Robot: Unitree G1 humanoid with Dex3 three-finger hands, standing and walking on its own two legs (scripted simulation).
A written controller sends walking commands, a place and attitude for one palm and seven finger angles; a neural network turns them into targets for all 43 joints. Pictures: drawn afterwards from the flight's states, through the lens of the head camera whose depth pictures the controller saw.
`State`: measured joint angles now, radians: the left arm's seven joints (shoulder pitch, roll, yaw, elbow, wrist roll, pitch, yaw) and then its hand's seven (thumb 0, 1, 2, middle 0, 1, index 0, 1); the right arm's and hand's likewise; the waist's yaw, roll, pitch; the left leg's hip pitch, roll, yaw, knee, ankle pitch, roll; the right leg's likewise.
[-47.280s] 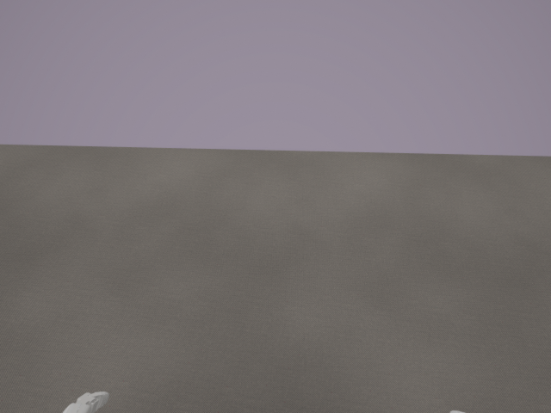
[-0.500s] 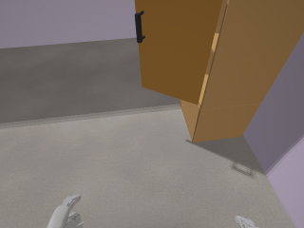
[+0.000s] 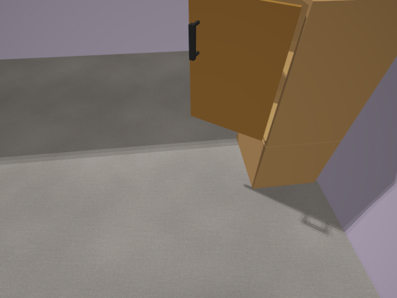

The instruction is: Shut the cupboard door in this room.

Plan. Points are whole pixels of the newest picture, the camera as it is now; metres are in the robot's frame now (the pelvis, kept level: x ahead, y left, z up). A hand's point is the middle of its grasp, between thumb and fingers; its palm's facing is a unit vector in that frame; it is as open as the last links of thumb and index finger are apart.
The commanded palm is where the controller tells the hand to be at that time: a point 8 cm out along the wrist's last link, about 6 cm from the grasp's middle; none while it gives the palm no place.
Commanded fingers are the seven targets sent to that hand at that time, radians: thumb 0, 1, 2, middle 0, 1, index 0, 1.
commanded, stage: let the arm hang, fingers relaxed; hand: left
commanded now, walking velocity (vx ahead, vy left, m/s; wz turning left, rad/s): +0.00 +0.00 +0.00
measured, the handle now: (194, 40) +1.01 +0.08 +0.06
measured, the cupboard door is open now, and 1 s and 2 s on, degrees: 55 55 55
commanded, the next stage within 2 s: look to check the result in 0.38 s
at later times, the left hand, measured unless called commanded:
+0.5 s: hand out of the picture -0.04 +0.17 -0.18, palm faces +0.03 -0.98 -0.18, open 7.4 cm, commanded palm none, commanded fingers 0.00 0.90 0.90 -0.20 -0.30 -0.20 -0.30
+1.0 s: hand out of the picture +0.01 +0.18 -0.17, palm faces +0.00 -0.97 -0.23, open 7.4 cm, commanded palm none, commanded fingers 0.00 0.90 0.90 -0.20 -0.30 -0.20 -0.30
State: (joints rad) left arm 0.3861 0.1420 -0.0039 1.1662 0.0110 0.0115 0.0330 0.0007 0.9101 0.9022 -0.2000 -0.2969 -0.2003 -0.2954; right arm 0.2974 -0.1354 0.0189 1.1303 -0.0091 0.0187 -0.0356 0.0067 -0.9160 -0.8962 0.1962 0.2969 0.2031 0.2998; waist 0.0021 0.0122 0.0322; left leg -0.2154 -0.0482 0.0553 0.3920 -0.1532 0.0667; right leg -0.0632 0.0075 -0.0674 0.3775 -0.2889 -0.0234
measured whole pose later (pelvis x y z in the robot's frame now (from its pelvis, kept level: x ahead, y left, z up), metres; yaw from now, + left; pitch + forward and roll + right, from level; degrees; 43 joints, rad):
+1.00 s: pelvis +0.01 -0.01 +0.00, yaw +0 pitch -1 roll +0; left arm 0.26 0.20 0.00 1.14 0.02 -0.01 0.02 0.00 0.90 0.90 -0.20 -0.30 -0.20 -0.30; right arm 0.21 -0.22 0.00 1.13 -0.01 0.00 -0.02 0.00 -0.91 -0.90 0.19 0.30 0.20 0.30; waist -0.01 0.00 0.03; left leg -0.19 -0.04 0.05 0.36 -0.15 0.05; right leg -0.04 0.02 -0.07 0.35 -0.29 -0.04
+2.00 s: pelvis +0.07 +0.00 +0.00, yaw +36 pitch +1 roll +2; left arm 0.34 0.20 0.05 0.95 0.04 -0.04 0.01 0.00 0.90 0.90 -0.20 -0.30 -0.20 -0.30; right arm 0.18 -0.28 -0.09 0.89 -0.03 0.06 0.05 0.00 -0.91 -0.90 0.19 0.30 0.20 0.30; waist -0.02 0.00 0.07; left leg -0.60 0.04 0.04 1.02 -0.28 -0.02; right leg -0.04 -0.12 -0.20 0.36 -0.33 0.03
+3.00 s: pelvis +0.28 +0.23 -0.01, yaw +43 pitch +1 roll -1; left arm 0.28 0.20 0.08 1.01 0.02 0.06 0.00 0.00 0.92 0.90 -0.20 -0.30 -0.20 -0.30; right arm 0.16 -0.15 -0.01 0.94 -0.02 0.00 -0.02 0.00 -0.91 -0.90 0.19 0.30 0.20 0.30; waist 0.03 -0.02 0.07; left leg -0.29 0.05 0.09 0.57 -0.29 0.03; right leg -0.36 0.03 0.02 0.76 -0.46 0.01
